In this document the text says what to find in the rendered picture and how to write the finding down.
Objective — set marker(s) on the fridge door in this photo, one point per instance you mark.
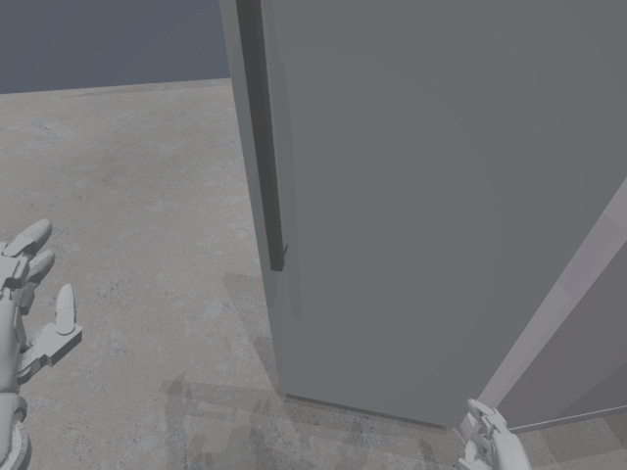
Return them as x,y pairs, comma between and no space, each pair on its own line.
438,163

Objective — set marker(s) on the robot left forearm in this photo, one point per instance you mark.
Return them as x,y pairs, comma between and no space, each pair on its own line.
15,444

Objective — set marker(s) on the handle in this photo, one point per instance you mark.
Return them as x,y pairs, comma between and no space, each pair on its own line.
253,47

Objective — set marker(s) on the robot right hand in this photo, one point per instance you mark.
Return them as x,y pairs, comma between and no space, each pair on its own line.
505,450

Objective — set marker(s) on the robot left hand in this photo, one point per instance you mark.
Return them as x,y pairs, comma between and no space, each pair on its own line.
20,274

